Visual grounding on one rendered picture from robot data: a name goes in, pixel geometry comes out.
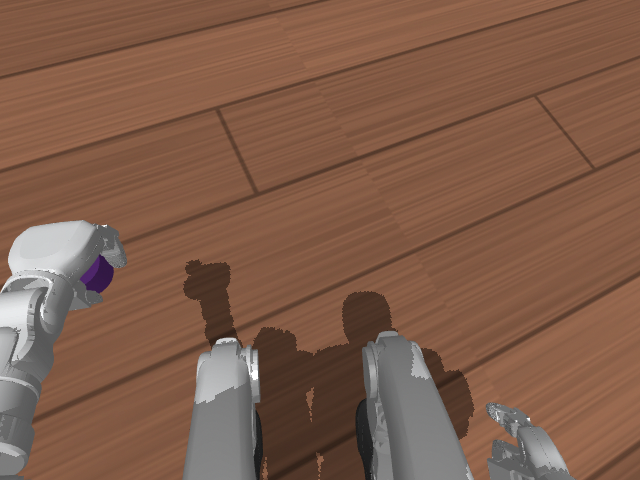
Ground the right robot foot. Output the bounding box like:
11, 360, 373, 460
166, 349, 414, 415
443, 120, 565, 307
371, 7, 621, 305
355, 398, 374, 480

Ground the left robot arm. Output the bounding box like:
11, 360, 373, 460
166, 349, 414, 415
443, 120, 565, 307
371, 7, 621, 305
0, 270, 74, 480

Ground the tin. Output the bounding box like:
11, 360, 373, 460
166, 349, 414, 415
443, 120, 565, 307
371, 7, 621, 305
80, 254, 114, 293

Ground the left robot hand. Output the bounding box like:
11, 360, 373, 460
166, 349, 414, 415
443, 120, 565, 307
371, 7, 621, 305
8, 220, 127, 311

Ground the right robot hand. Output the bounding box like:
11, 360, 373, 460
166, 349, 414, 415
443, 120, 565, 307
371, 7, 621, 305
486, 402, 570, 480

